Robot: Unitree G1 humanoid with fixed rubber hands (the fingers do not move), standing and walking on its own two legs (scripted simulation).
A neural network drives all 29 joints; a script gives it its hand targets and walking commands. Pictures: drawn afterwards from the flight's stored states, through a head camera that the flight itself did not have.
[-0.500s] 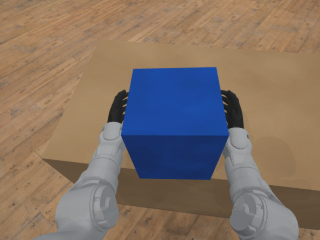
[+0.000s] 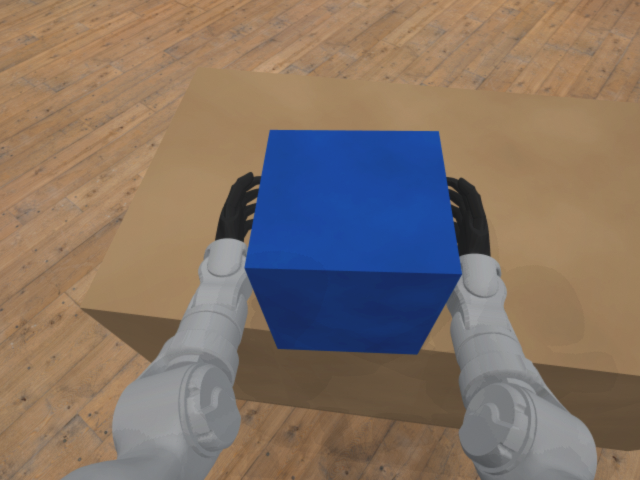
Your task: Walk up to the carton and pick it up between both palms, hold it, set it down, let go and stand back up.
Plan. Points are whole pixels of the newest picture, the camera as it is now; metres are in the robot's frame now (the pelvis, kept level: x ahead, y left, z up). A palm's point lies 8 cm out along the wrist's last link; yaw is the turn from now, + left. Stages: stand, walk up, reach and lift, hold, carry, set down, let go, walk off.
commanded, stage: set down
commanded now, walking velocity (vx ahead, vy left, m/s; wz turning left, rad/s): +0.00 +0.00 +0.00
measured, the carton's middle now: (349, 251) +0.43 -0.02 +0.00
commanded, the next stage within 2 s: none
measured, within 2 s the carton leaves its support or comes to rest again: neither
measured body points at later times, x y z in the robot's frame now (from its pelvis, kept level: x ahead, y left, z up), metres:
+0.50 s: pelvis +0.00 +0.00 +0.00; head +0.11 +0.00 +0.44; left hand +0.45 +0.13 +0.03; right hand +0.43 -0.18 +0.03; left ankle -0.03 +0.12 -0.74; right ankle -0.03 -0.10 -0.74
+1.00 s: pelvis +0.00 +0.00 +0.00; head +0.11 +0.01 +0.43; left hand +0.46 +0.13 +0.03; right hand +0.43 -0.18 +0.03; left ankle -0.03 +0.12 -0.74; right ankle -0.03 -0.10 -0.74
